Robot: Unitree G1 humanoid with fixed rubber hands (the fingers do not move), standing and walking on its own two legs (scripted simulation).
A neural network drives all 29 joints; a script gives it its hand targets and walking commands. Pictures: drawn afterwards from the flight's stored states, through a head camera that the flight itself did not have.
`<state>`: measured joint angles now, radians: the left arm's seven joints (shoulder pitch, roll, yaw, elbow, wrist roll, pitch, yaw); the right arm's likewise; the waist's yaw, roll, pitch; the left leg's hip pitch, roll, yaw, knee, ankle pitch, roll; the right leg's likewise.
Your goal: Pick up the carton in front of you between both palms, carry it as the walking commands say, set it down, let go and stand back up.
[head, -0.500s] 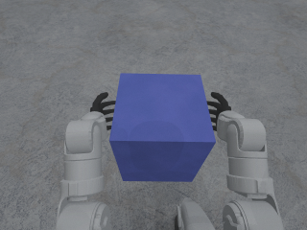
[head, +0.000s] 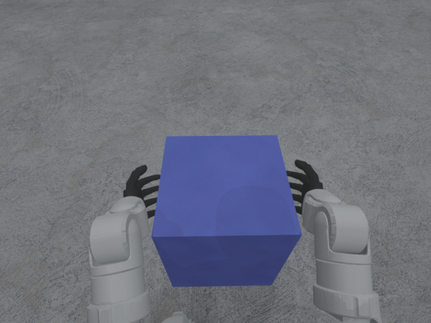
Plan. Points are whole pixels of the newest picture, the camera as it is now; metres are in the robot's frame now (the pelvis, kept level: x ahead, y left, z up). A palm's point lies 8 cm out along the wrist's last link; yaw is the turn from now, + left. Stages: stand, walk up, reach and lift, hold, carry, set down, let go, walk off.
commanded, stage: carry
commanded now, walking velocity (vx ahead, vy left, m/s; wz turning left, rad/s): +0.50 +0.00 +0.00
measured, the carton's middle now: (222, 215) +0.33 +0.01 -0.01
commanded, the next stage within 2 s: none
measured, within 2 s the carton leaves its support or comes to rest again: neither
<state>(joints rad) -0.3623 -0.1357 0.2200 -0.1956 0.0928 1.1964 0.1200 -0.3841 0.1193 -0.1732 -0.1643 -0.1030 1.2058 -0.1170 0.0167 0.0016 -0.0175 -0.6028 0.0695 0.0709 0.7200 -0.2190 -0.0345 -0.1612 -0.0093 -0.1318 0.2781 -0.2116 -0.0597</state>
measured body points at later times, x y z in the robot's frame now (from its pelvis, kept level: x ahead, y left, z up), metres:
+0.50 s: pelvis +0.30 +0.03 +0.00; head +0.27 +0.04 +0.44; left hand +0.58 +0.17 +0.08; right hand +0.56 -0.14 +0.08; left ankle +0.23 +0.12 -0.75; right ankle +0.43 -0.13 -0.71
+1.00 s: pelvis +0.61 +0.00 -0.01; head +0.61 -0.01 +0.44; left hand +0.89 +0.15 +0.08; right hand +0.89 -0.15 +0.07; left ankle +0.76 +0.12 -0.73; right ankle +0.51 -0.10 -0.75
